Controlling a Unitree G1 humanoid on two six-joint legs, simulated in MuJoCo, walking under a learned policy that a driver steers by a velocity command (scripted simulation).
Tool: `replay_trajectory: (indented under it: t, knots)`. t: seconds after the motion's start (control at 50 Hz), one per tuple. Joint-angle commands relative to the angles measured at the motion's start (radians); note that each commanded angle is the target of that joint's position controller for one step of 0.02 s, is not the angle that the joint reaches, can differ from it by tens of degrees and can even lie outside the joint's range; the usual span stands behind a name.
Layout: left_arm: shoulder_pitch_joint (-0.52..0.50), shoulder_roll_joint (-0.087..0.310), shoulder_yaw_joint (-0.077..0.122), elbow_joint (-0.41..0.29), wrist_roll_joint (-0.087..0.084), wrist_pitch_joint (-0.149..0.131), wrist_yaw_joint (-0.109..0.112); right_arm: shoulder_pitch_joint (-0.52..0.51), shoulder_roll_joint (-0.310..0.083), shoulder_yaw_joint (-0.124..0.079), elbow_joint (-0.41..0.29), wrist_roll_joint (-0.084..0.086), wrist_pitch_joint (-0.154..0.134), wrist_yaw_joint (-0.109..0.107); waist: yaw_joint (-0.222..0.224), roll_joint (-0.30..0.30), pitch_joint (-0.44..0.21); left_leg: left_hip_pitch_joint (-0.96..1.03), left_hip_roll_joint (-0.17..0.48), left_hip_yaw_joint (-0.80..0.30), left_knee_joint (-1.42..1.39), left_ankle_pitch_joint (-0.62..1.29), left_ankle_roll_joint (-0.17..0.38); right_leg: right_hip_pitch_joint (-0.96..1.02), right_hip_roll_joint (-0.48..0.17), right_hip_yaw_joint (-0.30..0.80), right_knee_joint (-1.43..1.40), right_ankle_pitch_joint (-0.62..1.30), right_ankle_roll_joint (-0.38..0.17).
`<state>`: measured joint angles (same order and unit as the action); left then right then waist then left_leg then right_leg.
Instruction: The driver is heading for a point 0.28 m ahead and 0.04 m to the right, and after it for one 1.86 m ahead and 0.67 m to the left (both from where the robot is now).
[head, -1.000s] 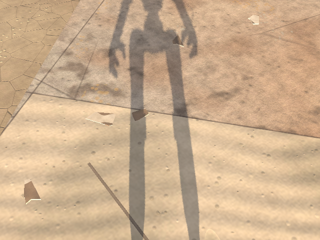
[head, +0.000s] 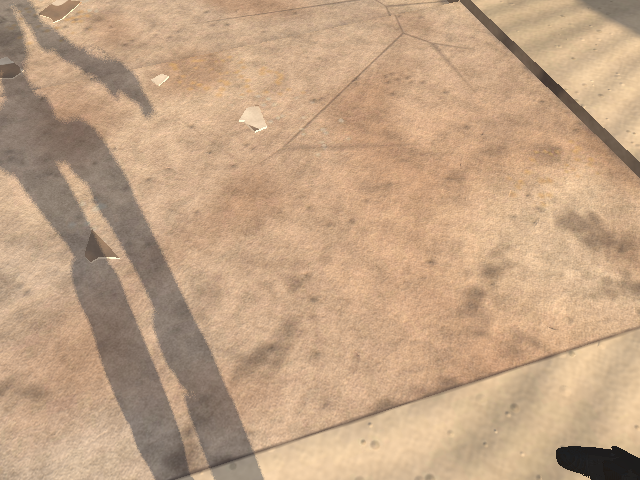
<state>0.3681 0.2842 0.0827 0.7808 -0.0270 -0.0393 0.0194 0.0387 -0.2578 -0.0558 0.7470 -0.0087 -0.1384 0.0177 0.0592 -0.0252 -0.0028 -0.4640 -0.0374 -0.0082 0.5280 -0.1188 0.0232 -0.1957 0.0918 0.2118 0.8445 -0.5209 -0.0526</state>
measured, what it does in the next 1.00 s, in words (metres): walks ahead, turning left: right foot, then left foot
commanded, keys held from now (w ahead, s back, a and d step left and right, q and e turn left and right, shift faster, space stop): w+e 0.08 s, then q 0.92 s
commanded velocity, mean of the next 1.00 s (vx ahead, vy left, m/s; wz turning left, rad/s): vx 0.16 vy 0.00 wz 0.23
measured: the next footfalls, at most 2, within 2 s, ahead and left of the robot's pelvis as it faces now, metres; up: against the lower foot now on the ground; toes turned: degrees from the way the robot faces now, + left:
right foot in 0.38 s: +0.30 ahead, -0.14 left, +0.00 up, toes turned +0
left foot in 0.78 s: +0.22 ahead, +0.12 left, +0.00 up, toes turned +15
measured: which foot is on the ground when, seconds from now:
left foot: down 0.00-0.40, up 0.42-0.76, down 0.78-1.00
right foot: up 0.00-0.36, down 0.38-0.78, up 0.80-1.00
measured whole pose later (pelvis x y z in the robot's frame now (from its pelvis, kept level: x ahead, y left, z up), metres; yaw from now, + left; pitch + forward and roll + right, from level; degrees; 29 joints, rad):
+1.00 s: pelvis +0.19 +0.03 +0.02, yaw +19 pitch +3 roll -3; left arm 0.11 0.31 0.10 0.76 0.01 0.02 0.05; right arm 0.22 -0.29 -0.06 0.67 0.00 0.02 -0.02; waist -0.01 -0.03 0.02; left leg -0.32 -0.03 -0.07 0.47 -0.20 0.06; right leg -0.59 0.01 0.04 1.08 -0.34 0.06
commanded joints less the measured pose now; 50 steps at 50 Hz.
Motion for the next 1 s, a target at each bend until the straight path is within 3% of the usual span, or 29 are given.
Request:
replay_trajectory:
  t: [0.02, 0.04, 0.06, 0.08, 0.12, 0.18, 0.24, 0.3, 0.36, 0.38, 0.4, 0.42, 0.44, 0.46, 0.5, 0.54, 0.62, 0.7, 0.74, 0.76, 0.78, 0.8, 0.82, 0.84, 0.86, 0.88, 0.9, 0.94, 1.0]
  knots:
    - [0.001, 0.149, 0.015, -0.100, -0.012, -0.020, 0.000, 0.261, -0.138, -0.049, -0.012, 0.013, 0.010, -0.008, -0.148, 0.172, -0.164, 0.687, 0.424, -0.617, -0.228, -0.372, 0.192, -0.623, -0.093, -0.023, 0.480, 0.038, 0.021]
    - [-0.056, 0.142, 0.017, -0.112, 0.000, -0.014, 0.001, 0.207, -0.122, -0.040, -0.019, 0.004, 0.019, -0.009, -0.130, 0.096, -0.089, 0.554, 0.380, -0.479, -0.244, -0.252, 0.162, -0.587, -0.130, -0.059, 0.462, 0.115, 0.026]
    - [-0.091, 0.128, 0.019, -0.125, 0.011, -0.014, -0.002, 0.175, -0.103, -0.033, -0.012, 0.000, 0.025, -0.009, -0.112, 0.091, -0.030, 0.453, 0.339, -0.384, -0.268, -0.146, 0.152, -0.563, -0.157, -0.064, 0.413, 0.163, 0.028]
    - [-0.085, 0.109, 0.021, -0.131, 0.005, -0.010, -0.008, 0.163, -0.093, -0.028, -0.007, -0.007, 0.024, -0.011, -0.087, 0.118, -0.014, 0.389, 0.310, -0.306, -0.293, -0.082, 0.140, -0.516, -0.184, -0.068, 0.382, 0.193, 0.025]
    - [-0.075, 0.056, 0.010, -0.133, 0.005, -0.003, -0.007, 0.175, -0.091, -0.025, 0.018, -0.008, 0.015, -0.002, -0.068, 0.125, 0.005, 0.312, 0.275, -0.213, -0.309, 0.193, 0.167, -0.451, -0.169, -0.093, 0.317, 0.179, 0.035]
    - [-0.100, 0.012, -0.008, -0.151, 0.031, -0.005, -0.002, 0.166, -0.130, -0.030, 0.048, 0.002, 0.013, 0.002, -0.036, 0.113, -0.023, 0.301, 0.266, -0.109, -0.283, 0.605, 0.203, -0.408, -0.165, -0.143, 0.112, 0.236, 0.062]
    - [-0.185, 0.002, -0.020, -0.158, 0.030, -0.016, -0.014, 0.178, -0.164, -0.036, 0.061, 0.024, 0.042, -0.008, -0.068, 0.127, -0.062, 0.283, 0.213, -0.038, -0.262, 0.631, 0.174, -0.285, -0.130, -0.195, -0.103, 0.416, 0.075]
    - [-0.262, 0.031, -0.013, -0.178, 0.026, -0.020, -0.020, 0.234, -0.186, -0.040, 0.085, 0.034, 0.066, -0.014, -0.093, 0.137, -0.068, 0.335, 0.225, -0.083, -0.209, 0.533, 0.158, -0.245, -0.094, -0.187, -0.236, 0.459, 0.072]
    - [-0.211, 0.076, 0.007, -0.162, 0.034, -0.029, -0.016, 0.206, -0.184, -0.039, 0.078, 0.049, 0.080, -0.023, -0.042, 0.138, -0.079, 0.313, 0.205, -0.140, -0.095, 0.360, 0.106, -0.085, -0.078, -0.187, -0.433, 0.573, 0.029]
    - [-0.173, 0.124, 0.023, -0.157, 0.046, -0.030, -0.005, 0.222, -0.148, -0.029, 0.072, 0.041, 0.076, -0.023, -0.035, 0.102, -0.116, 0.253, 0.151, -0.122, -0.007, 0.262, 0.061, 0.050, -0.148, -0.140, -0.456, 0.751, -0.007]
    - [-0.100, 0.202, 0.039, -0.167, 0.071, -0.022, 0.012, 0.232, -0.083, -0.007, 0.040, 0.011, 0.066, -0.022, -0.024, -0.056, -0.222, 0.070, 0.065, -0.061, 0.225, -0.084, 0.004, 0.283, -0.364, 0.022, -0.365, 1.170, -0.094]
    - [-0.081, 0.200, 0.038, -0.170, 0.068, -0.003, 0.011, 0.348, -0.047, 0.009, 0.046, 0.018, 0.069, -0.023, -0.039, -0.255, -0.330, -0.114, 0.003, -0.025, 0.462, -0.610, -0.038, 0.409, -0.567, 0.205, -0.358, 1.278, -0.254]
    - [-0.077, 0.143, 0.025, -0.171, 0.054, 0.008, 0.005, 0.343, -0.137, -0.017, 0.062, 0.033, 0.086, -0.024, -0.019, -0.169, -0.327, -0.146, 0.038, -0.070, 0.601, -0.614, -0.058, 0.340, -0.534, 0.198, -0.397, 1.098, -0.267]
    - [-0.125, 0.113, 0.016, -0.172, 0.041, 0.011, 0.004, 0.295, -0.159, -0.029, 0.048, 0.039, 0.106, -0.030, -0.031, -0.131, -0.240, -0.207, 0.061, -0.053, 0.663, -0.550, -0.069, 0.274, -0.478, 0.125, -0.430, 0.923, -0.234]
    - [-0.237, 0.086, 0.006, -0.173, 0.036, 0.014, 0.005, 0.279, -0.153, -0.040, 0.051, 0.028, 0.154, -0.049, -0.071, -0.107, -0.142, -0.173, 0.101, -0.052, 0.662, -0.425, -0.099, 0.084, -0.415, 0.024, -0.513, 0.658, -0.187]
    - [-0.294, 0.098, 0.011, -0.163, 0.054, 0.014, 0.006, 0.288, -0.119, -0.039, 0.035, 0.024, 0.185, -0.056, -0.103, -0.128, -0.092, -0.073, 0.093, -0.013, 0.642, -0.338, -0.114, -0.080, -0.375, -0.078, -0.571, 0.572, -0.180]
    - [-0.316, 0.107, 0.018, -0.139, 0.048, 0.011, 0.019, 0.222, -0.087, -0.029, -0.020, 0.017, 0.192, -0.042, -0.090, -0.126, -0.095, 0.004, 0.111, 0.009, 0.433, -0.242, -0.090, -0.093, -0.379, -0.177, -0.575, 0.547, -0.178]
    - [-0.296, 0.148, 0.031, -0.110, 0.029, 0.023, 0.021, 0.189, -0.118, -0.036, -0.061, 0.018, 0.192, -0.013, -0.077, -0.133, -0.120, 0.089, 0.100, 0.047, 0.268, -0.220, -0.048, -0.036, -0.425, -0.189, -0.534, 0.538, -0.161]
    - [-0.307, 0.155, 0.034, -0.097, 0.010, 0.032, 0.020, 0.233, -0.120, -0.043, -0.053, 0.016, 0.192, -0.003, -0.107, -0.115, -0.115, 0.189, 0.067, 0.088, 0.099, -0.129, -0.007, -0.052, -0.409, -0.224, -0.464, 0.464, -0.107]
    - [-0.275, 0.131, 0.030, -0.079, 0.005, 0.037, 0.020, 0.261, -0.136, -0.053, -0.042, 0.009, 0.192, -0.005, -0.109, -0.076, -0.104, 0.256, 0.044, 0.079, 0.019, -0.078, 0.024, -0.093, -0.373, -0.262, -0.388, 0.371, -0.052]
    - [-0.225, 0.087, 0.021, -0.063, 0.020, 0.044, 0.015, 0.275, -0.207, -0.072, -0.049, 0.005, 0.190, -0.016, -0.089, 0.116, -0.060, 0.325, 0.151, -0.112, -0.123, 0.107, 0.083, -0.223, -0.280, -0.360, -0.176, 0.213, 0.042]
    - [-0.234, 0.053, 0.008, -0.105, 0.061, 0.046, 0.011, 0.253, -0.310, -0.085, -0.095, 0.001, 0.187, -0.032, -0.055, 0.397, -0.017, 0.393, 0.391, -0.453, -0.161, 0.403, 0.238, -0.500, -0.128, -0.381, 0.123, -0.148, 0.137]
    - [-0.343, 0.094, 0.020, -0.135, 0.052, 0.041, 0.020, 0.281, -0.305, -0.082, -0.107, -0.038, 0.164, -0.020, -0.141, 0.306, -0.082, 0.319, 0.428, -0.522, -0.221, 0.297, 0.334, -0.529, -0.094, -0.204, 0.277, -0.164, 0.119]
    - [-0.358, 0.117, 0.030, -0.134, 0.029, 0.043, 0.026, 0.245, -0.285, -0.076, -0.109, -0.039, 0.143, -0.015, -0.116, 0.220, -0.059, 0.303, 0.370, -0.450, -0.228, 0.194, 0.290, -0.536, -0.110, -0.162, 0.327, -0.071, 0.096]
    - [-0.325, 0.120, 0.036, -0.112, 0.028, 0.048, 0.035, 0.178, -0.257, -0.071, -0.117, -0.014, 0.135, -0.020, -0.078, 0.167, -0.047, 0.298, 0.319, -0.386, -0.217, 0.128, 0.227, -0.546, -0.125, -0.147, 0.316, 0.029, 0.085]
    - [-0.303, 0.126, 0.041, -0.089, 0.037, 0.054, 0.043, 0.136, -0.215, -0.058, -0.129, 0.007, 0.135, -0.027, -0.063, 0.154, -0.052, 0.290, 0.293, -0.347, -0.208, 0.121, 0.191, -0.531, -0.134, -0.140, 0.310, 0.085, 0.090]
    - [-0.286, 0.125, 0.043, -0.085, 0.043, 0.055, 0.045, 0.115, -0.201, -0.051, -0.137, 0.013, 0.138, -0.035, -0.049, 0.164, -0.063, 0.265, 0.270, -0.320, -0.202, 0.156, 0.182, -0.491, -0.124, -0.143, 0.324, 0.131, 0.097]
    - [-0.265, 0.108, 0.041, -0.081, 0.036, 0.047, 0.040, 0.131, -0.184, -0.043, -0.145, 0.008, 0.142, -0.046, -0.045, 0.151, -0.097, 0.287, 0.242, -0.299, -0.194, 0.191, 0.182, -0.459, -0.103, -0.143, 0.318, 0.188, 0.106]
    - [-0.294, 0.083, 0.029, -0.092, 0.030, 0.038, 0.036, 0.168, -0.196, -0.049, -0.149, 0.016, 0.146, -0.057, -0.067, 0.147, -0.101, 0.358, 0.233, -0.323, -0.178, 0.189, 0.185, -0.472, -0.092, -0.128, 0.168, 0.214, 0.123]
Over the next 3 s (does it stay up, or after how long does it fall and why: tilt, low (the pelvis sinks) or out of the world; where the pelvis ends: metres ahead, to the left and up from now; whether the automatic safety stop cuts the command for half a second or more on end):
stays up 0.34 0.10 0.01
